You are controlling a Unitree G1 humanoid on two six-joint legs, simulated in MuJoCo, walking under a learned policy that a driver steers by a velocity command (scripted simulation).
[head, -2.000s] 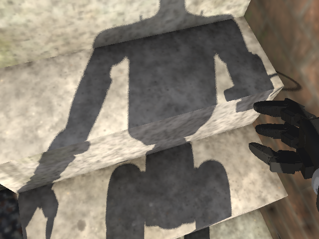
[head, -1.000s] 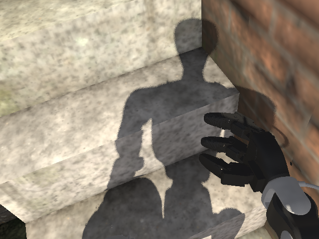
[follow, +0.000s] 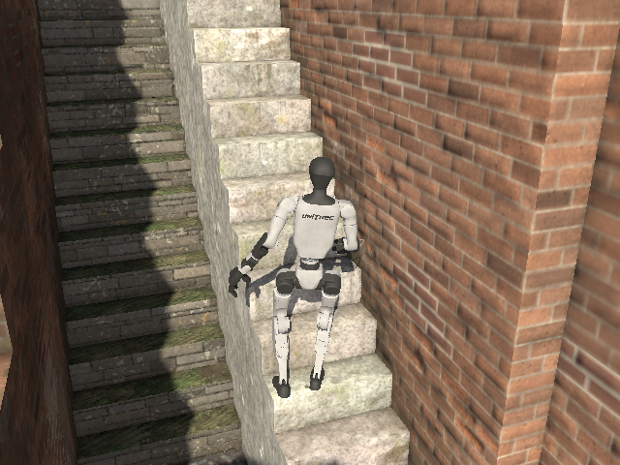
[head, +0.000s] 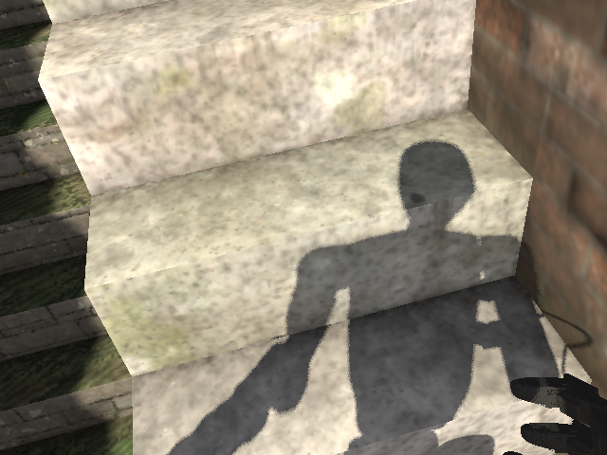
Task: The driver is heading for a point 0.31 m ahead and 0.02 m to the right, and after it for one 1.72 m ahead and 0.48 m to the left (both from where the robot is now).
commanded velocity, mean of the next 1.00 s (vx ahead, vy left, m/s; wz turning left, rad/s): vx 0.15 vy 0.07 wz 0.08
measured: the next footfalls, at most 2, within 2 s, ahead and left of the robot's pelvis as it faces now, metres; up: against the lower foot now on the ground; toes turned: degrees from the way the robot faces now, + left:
left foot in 0.48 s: +0.27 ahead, +0.10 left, +0.22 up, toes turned -16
right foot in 1.00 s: +0.06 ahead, -0.15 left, +0.00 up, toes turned +5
